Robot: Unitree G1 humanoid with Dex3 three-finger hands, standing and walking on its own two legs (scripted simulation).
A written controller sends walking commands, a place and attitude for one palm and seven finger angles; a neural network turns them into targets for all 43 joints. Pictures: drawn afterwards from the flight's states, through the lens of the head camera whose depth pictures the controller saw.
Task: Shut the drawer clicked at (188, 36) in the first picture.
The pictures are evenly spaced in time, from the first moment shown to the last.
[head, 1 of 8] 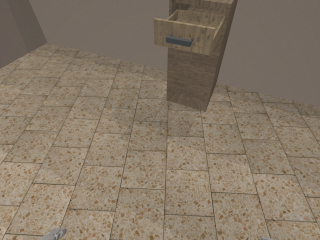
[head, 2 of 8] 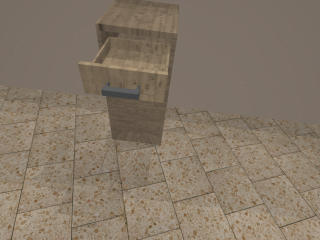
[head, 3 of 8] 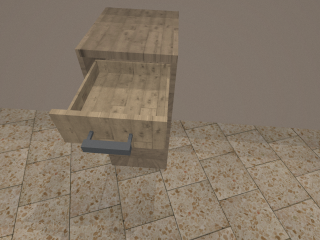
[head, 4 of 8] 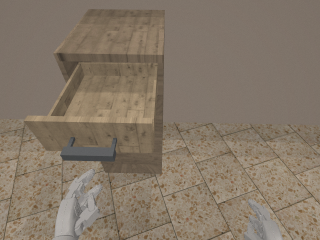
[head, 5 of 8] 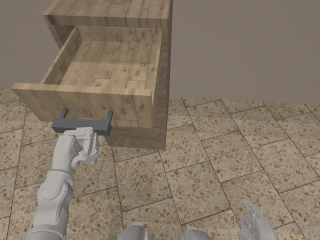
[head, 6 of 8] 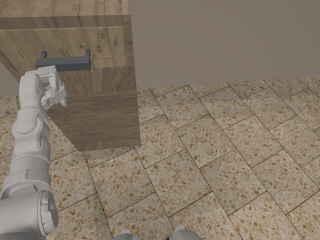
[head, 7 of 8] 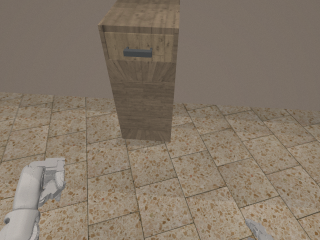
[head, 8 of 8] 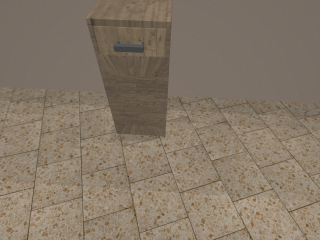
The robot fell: no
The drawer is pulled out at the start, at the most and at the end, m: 0.30 0.30 0.00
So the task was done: yes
